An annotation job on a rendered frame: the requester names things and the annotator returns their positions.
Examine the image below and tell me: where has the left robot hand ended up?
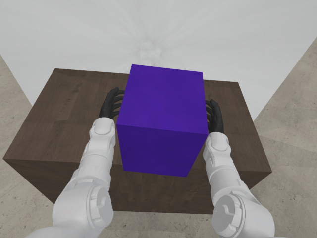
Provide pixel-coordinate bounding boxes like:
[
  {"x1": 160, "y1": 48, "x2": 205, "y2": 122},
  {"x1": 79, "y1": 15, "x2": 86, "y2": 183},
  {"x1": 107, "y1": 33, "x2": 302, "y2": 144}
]
[{"x1": 99, "y1": 87, "x2": 125, "y2": 119}]

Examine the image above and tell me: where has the robot left forearm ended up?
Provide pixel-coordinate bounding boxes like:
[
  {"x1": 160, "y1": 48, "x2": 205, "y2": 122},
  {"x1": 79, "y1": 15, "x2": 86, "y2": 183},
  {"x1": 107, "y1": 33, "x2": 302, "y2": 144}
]
[{"x1": 53, "y1": 117, "x2": 115, "y2": 209}]

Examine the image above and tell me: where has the left robot upper arm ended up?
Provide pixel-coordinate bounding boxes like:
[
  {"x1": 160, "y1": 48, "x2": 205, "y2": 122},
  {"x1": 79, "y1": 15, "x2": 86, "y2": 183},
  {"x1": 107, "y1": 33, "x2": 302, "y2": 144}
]
[{"x1": 24, "y1": 184, "x2": 113, "y2": 238}]

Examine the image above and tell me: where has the carton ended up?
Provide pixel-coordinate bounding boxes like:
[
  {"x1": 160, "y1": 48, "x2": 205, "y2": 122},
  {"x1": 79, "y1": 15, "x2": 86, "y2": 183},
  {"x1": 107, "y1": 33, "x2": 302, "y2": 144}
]
[{"x1": 116, "y1": 64, "x2": 209, "y2": 177}]

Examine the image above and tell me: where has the pedestal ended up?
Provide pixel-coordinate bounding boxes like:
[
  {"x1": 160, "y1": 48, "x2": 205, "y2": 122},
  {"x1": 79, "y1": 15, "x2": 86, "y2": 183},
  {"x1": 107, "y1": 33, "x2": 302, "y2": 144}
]
[{"x1": 3, "y1": 68, "x2": 272, "y2": 214}]

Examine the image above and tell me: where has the right robot upper arm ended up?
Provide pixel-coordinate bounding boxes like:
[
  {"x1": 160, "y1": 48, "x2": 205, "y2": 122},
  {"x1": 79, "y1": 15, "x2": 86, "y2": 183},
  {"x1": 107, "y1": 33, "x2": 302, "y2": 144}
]
[{"x1": 211, "y1": 194, "x2": 287, "y2": 238}]

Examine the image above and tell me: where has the right robot hand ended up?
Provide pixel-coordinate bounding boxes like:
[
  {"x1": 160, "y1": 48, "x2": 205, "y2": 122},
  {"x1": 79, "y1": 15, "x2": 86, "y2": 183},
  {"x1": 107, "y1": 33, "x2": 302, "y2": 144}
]
[{"x1": 205, "y1": 99, "x2": 224, "y2": 134}]

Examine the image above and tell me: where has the robot right forearm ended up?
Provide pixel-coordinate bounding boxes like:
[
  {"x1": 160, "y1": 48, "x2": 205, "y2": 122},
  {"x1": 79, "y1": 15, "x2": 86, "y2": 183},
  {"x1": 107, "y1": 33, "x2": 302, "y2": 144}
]
[{"x1": 203, "y1": 132, "x2": 262, "y2": 207}]

